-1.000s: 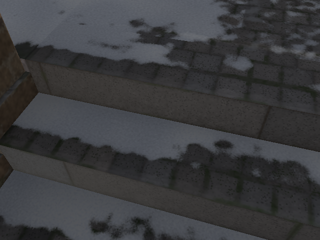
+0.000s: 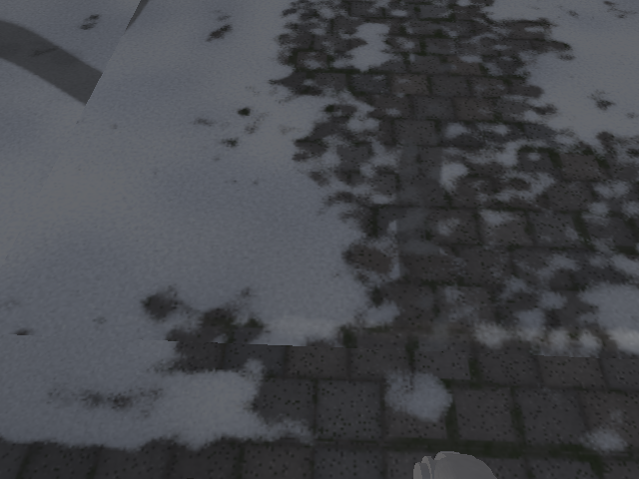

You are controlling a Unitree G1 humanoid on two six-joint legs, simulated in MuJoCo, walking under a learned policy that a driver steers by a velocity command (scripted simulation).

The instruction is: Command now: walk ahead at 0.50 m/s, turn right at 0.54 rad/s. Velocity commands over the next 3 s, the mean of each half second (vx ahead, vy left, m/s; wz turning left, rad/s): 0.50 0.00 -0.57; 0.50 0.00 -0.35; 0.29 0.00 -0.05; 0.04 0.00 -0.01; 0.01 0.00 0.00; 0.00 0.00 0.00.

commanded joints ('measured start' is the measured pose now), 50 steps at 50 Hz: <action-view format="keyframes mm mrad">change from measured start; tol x64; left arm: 1 -92 67 25 -143 -2 9 -24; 7 700 305 141 128 48 -27 51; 50 -191 69 97 -62 38 -89 26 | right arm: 1 -10 -321 -59 -36 65 -54 1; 21 -904 -102 1 -546 77 73 -76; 50 9 -148 -88 -88 75 -48 -44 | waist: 1 152 161 33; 50 -40 36 145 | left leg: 1 -87 296 -46 36 1726 200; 4 -152 262 -72 433 1805 204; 6 -760 -14 -208 1086 376 115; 8 -1061 -111 -557 1835 336 105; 15 -1290 -58 -385 2090 -29 173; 25 -686 -132 -179 1004 -177 64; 28 32 308 -1350 331 -344 406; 50 92 215 -237 -29 559 197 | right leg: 1 429 120 -98 -300 -179 56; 6 1362 28 665 -1083 -11 -146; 21 357 -7 479 -1632 -196 -23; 26 937 -47 388 -1068 1276 59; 28 385 210 441 -183 4 130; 31 211 81 319 191 149 103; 50 427 -16 53 -981 146 179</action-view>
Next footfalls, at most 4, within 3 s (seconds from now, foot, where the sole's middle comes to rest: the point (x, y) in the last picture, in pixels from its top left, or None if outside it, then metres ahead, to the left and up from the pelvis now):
0.04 right None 0.18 -0.11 -0.61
0.50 left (285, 433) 0.49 0.07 -0.43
1.12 right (487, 332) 0.67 -0.30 -0.43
1.50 left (394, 245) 0.89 -0.15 -0.43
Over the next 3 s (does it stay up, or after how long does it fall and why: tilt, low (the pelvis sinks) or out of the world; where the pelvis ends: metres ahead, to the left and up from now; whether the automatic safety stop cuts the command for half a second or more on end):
stays up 0.75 -0.21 0.34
